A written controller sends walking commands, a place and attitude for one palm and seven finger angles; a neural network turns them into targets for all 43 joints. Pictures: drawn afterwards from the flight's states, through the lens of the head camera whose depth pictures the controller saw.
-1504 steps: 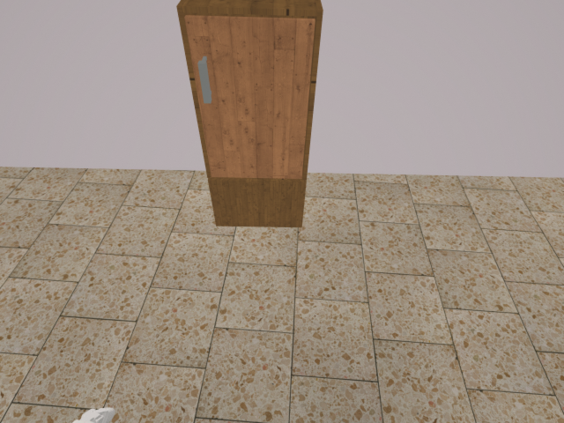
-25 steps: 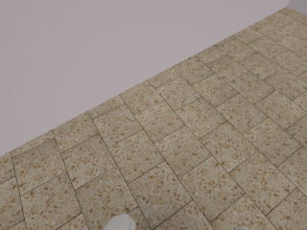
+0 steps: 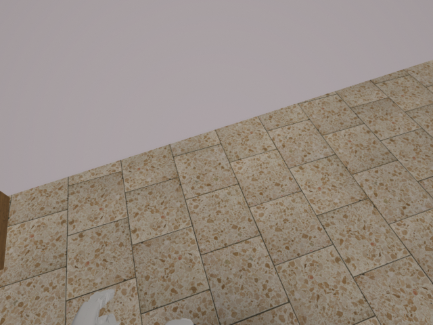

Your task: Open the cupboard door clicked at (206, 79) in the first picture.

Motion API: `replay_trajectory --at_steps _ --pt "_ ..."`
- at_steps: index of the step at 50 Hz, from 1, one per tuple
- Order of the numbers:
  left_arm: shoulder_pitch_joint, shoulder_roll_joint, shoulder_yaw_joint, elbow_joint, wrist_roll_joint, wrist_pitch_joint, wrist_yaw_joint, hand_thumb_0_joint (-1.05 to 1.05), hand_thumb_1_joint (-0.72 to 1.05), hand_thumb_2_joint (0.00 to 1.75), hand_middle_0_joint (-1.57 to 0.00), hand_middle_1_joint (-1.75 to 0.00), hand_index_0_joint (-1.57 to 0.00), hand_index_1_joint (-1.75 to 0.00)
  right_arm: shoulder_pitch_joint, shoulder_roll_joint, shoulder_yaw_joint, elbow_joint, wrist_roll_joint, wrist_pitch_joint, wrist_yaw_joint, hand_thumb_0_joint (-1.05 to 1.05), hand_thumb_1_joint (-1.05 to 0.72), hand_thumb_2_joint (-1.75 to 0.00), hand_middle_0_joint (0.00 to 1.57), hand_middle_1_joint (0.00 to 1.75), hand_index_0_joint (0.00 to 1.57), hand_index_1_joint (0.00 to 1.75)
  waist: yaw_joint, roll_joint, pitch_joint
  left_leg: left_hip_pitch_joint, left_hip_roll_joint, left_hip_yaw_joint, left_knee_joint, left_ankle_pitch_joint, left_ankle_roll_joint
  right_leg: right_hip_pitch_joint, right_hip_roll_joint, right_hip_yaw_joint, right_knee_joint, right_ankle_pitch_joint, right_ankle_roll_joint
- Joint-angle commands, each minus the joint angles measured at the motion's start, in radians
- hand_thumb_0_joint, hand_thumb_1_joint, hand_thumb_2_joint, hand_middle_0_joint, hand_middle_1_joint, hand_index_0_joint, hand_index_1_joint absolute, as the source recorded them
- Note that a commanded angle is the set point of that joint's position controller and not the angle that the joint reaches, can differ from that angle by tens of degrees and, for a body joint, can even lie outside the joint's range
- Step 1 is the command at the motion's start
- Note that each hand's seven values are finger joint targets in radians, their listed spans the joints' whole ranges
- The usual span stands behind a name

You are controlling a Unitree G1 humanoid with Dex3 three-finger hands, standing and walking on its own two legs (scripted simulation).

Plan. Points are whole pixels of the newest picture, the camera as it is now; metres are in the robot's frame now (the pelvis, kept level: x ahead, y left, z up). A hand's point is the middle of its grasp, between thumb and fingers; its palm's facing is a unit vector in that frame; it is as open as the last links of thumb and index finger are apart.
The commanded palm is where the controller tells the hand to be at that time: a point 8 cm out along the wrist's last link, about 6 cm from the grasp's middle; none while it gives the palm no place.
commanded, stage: turn to face it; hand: left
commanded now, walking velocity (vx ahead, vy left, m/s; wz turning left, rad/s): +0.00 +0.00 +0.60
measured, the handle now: out of the picture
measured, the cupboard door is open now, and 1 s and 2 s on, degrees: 50 50 50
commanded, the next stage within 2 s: take the last steps up to it in 1.88 s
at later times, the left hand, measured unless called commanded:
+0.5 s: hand out of the picture -0.04 +0.19 -0.18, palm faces +0.37 -0.89 -0.27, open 7.3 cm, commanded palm none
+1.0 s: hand out of the picture +0.01 +0.13 -0.14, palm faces +0.57 -0.77 -0.27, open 7.4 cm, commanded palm none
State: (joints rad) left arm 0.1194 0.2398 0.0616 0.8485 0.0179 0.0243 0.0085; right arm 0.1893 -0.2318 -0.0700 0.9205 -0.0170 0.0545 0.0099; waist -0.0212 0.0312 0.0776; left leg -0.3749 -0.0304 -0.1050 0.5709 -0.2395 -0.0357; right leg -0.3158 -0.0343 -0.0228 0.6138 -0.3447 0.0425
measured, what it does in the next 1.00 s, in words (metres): steps on the spot, turning left: left foot, then right foot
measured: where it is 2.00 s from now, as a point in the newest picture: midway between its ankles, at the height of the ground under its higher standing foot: outside the picture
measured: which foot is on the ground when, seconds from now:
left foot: down 0.00-0.00, up 0.02-0.42, down 0.44-0.82, up 0.84-1.00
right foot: down 0.00-0.44, up 0.46-0.80, down 0.82-1.00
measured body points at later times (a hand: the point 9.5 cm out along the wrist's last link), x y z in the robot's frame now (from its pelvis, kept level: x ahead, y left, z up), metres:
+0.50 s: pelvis +0.01 -0.02 -0.01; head +0.05 +0.01 +0.44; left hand -0.06 +0.24 -0.16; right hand +0.23 -0.22 -0.13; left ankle -0.02 +0.08 -0.73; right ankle -0.01 -0.13 -0.70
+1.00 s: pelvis +0.05 -0.08 +0.01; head +0.10 -0.07 +0.46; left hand -0.02 +0.17 -0.12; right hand +0.25 -0.25 -0.15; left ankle -0.05 +0.03 -0.64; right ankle +0.08 -0.17 -0.73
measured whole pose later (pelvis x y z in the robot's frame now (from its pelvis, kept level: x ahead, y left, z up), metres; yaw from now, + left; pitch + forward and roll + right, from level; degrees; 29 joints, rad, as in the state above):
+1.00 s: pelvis +0.05 -0.08 +0.01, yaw +38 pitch +1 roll +2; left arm 0.19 0.18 0.03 0.87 0.02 0.01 0.02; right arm 0.17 -0.26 -0.09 0.95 -0.01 0.09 0.02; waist -0.03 0.02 0.10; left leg -0.53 0.00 0.01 1.15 -0.41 -0.07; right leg -0.22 -0.10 -0.15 0.52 -0.32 -0.01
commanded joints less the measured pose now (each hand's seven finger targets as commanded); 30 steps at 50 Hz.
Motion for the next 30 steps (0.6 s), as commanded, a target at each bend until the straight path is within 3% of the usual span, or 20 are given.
replay_trajectory --at_steps 1,2,3,4,6,11,16,18,19,20,21,22,23,24,25,26,27,30 --pt "0.169 0.251 0.052 -0.036 0.005 -0.028 0.029 0.00 0.90 0.90 -0.20 -0.30 -0.20 -0.30 -0.084 -0.130 -0.049 -0.132 0.004 -0.020 -0.004 0.00 -0.90 -0.90 0.20 0.30 0.20 0.30 0.091 -0.327 -0.147 -0.247 -0.006 0.039 0.517 -0.386 0.000 0.219 -0.494 0.393 -0.350 0.254 -0.187" --pt "0.098 0.171 0.038 -0.045 0.003 -0.034 0.034 0.00 0.90 0.90 -0.20 -0.30 -0.20 -0.30 -0.061 -0.131 -0.049 -0.102 -0.004 -0.012 -0.003 0.00 -0.90 -0.90 0.20 0.30 0.20 0.30 0.042 -0.272 -0.102 -0.253 0.029 0.003 0.623 -0.309 0.002 0.174 -0.419 0.301 -0.332 0.281 -0.190" --pt "0.049 0.143 0.028 -0.055 -0.001 -0.032 0.032 0.00 0.90 0.90 -0.20 -0.30 -0.20 -0.30 -0.050 -0.114 -0.048 -0.077 -0.004 -0.003 0.001 0.00 -0.90 -0.90 0.20 0.30 0.20 0.30 0.017 -0.270 -0.075 -0.260 0.041 0.031 0.679 -0.251 -0.013 0.163 -0.355 0.224 -0.304 0.355 -0.172" --pt "0.032 0.124 0.017 -0.060 -0.004 -0.032 0.029 0.00 0.90 0.90 -0.20 -0.30 -0.20 -0.30 -0.043 -0.102 -0.042 -0.066 -0.004 0.002 0.008 0.00 -0.90 -0.90 0.20 0.30 0.20 0.30 0.003 -0.226 -0.069 -0.253 0.050 0.061 0.696 -0.199 -0.026 0.172 -0.303 0.118 -0.266 0.461 -0.155" --pt "0.060 0.110 0.016 -0.052 -0.002 -0.037 0.028 0.00 0.90 0.90 -0.20 -0.30 -0.20 -0.30 -0.045 -0.075 -0.033 -0.060 0.002 0.005 0.016 0.00 -0.90 -0.90 0.20 0.30 0.20 0.30 0.007 -0.238 -0.083 -0.247 0.047 0.099 0.635 -0.164 -0.038 0.230 -0.264 0.011 -0.238 0.607 -0.129" --pt "0.172 0.133 0.028 -0.011 0.002 -0.041 0.030 0.00 0.90 0.90 -0.20 -0.30 -0.20 -0.30 -0.122 -0.052 -0.016 -0.066 0.005 0.005 0.018 0.00 -0.90 -0.90 0.20 0.30 0.20 0.30 0.059 -0.205 -0.103 -0.200 0.050 0.165 0.404 -0.179 -0.044 0.351 -0.294 -0.044 -0.197 0.744 -0.134" --pt "0.184 0.154 0.041 0.002 0.012 -0.036 0.028 0.00 0.90 0.90 -0.20 -0.30 -0.20 -0.30 -0.154 -0.044 -0.007 -0.084 0.008 -0.003 0.020 0.00 -0.90 -0.90 0.20 0.30 0.20 0.30 0.068 -0.230 -0.097 -0.096 0.047 0.202 0.209 -0.206 -0.017 0.318 -0.338 -0.057 -0.157 0.732 -0.153" --pt "0.169 0.169 0.047 0.003 0.010 -0.035 0.025 0.00 0.90 0.90 -0.20 -0.30 -0.20 -0.30 -0.130 -0.053 -0.008 -0.084 0.009 -0.009 0.017 0.00 -0.90 -0.90 0.20 0.30 0.20 0.30 0.051 -0.232 -0.109 -0.022 0.040 0.217 0.123 -0.173 -0.001 0.286 -0.355 -0.076 -0.122 0.713 -0.147" --pt "0.161 0.172 0.049 0.003 0.007 -0.035 0.021 0.00 0.90 0.90 -0.20 -0.30 -0.20 -0.30 -0.108 -0.060 -0.010 -0.080 0.007 -0.012 0.015 0.00 -0.90 -0.90 0.20 0.30 0.20 0.30 0.036 -0.209 -0.121 0.040 0.026 0.229 0.060 -0.122 0.006 0.256 -0.343 -0.098 -0.084 0.699 -0.128" --pt "0.148 0.176 0.050 0.002 0.001 -0.034 0.017 0.00 0.90 0.90 -0.20 -0.30 -0.20 -0.30 -0.065 -0.079 -0.014 -0.074 0.003 -0.016 0.014 0.00 -0.90 -0.90 0.20 0.30 0.20 0.30 0.006 -0.183 -0.140 0.138 0.018 0.231 -0.034 -0.036 0.018 0.209 -0.326 -0.135 -0.007 0.671 -0.098" --pt "0.133 0.161 0.046 -0.003 -0.004 -0.031 0.013 0.00 0.90 0.90 -0.20 -0.30 -0.20 -0.30 0.008 -0.127 -0.027 -0.057 -0.002 -0.023 0.013 0.00 -0.90 -0.90 0.20 0.30 0.20 0.30 -0.038 -0.075 -0.184 0.313 0.079 0.151 -0.126 0.136 0.049 0.080 -0.291 -0.166 0.157 0.528 -0.052" --pt "0.109 0.092 0.032 -0.044 -0.013 -0.025 0.005 0.00 0.90 0.90 -0.20 -0.30 -0.20 -0.30 0.091 -0.247 -0.060 -0.045 -0.010 -0.032 0.005 0.00 -0.90 -0.90 0.20 0.30 0.20 0.30 -0.085 0.240 -0.223 0.478 0.373 -0.252 -0.168 0.506 0.198 -0.222 -0.128 -0.190 0.410 -0.150 0.030" --pt "0.033 0.088 0.018 -0.083 -0.005 -0.010 0.012 0.00 0.90 0.90 -0.20 -0.30 -0.20 -0.30 0.144 -0.294 -0.064 -0.027 -0.002 -0.023 -0.005 0.00 -0.90 -0.90 0.20 0.30 0.20 0.30 -0.103 0.229 -0.222 0.447 0.471 -0.345 -0.176 0.701 0.300 -0.303 -0.082 -0.056 0.540 -0.345 0.030" --pt "0.019 0.108 0.022 -0.095 -0.001 -0.003 0.015 0.00 0.90 0.90 -0.20 -0.30 -0.20 -0.30 0.115 -0.281 -0.057 -0.034 -0.005 -0.021 -0.009 0.00 -0.90 -0.90 0.20 0.30 0.20 0.30 -0.080 0.129 -0.186 0.371 0.465 -0.269 -0.188 0.519 0.311 -0.297 -0.105 0.002 0.571 -0.305 0.019" --pt "0.001 0.096 0.028 -0.075 0.004 0.003 0.014 0.00 0.90 0.90 -0.20 -0.30 -0.20 -0.30 0.062 -0.238 -0.051 -0.054 -0.006 -0.027 -0.019 0.00 -0.90 -0.90 0.20 0.30 0.20 0.30 -0.066 0.156 -0.165 0.316 0.392 -0.267 -0.221 0.426 0.272 -0.313 -0.104 0.008 0.583 -0.224 0.028" --pt "0.016 0.102 0.030 -0.051 0.003 0.004 0.010 0.00 0.90 0.90 -0.20 -0.30 -0.20 -0.30 -0.003 -0.213 -0.041 -0.071 -0.007 -0.030 -0.025 0.00 -0.90 -0.90 0.20 0.30 0.20 0.30 -0.030 0.165 -0.141 0.262 0.341 -0.209 -0.224 0.361 0.238 -0.295 -0.106 0.029 0.590 -0.150 0.037" --pt "0.040 0.105 0.032 -0.035 0.004 0.008 0.003 0.00 0.90 0.90 -0.20 -0.30 -0.20 -0.30 -0.040 -0.200 -0.033 -0.082 -0.006 -0.032 -0.027 0.00 -0.90 -0.90 0.20 0.30 0.20 0.30 -0.012 0.152 -0.118 0.214 0.302 -0.155 -0.234 0.316 0.214 -0.267 -0.095 0.034 0.583 -0.103 0.038" --pt "0.076 0.090 0.031 -0.019 0.002 0.011 -0.002 0.00 0.90 0.90 -0.20 -0.30 -0.20 -0.30 -0.050 -0.193 -0.030 -0.083 -0.005 -0.040 -0.025 0.00 -0.90 -0.90 0.20 0.30 0.20 0.30 0.015 0.088 -0.111 0.186 0.250 -0.115 -0.237 0.279 0.192 -0.215 -0.069 0.019 0.489 -0.062 0.041"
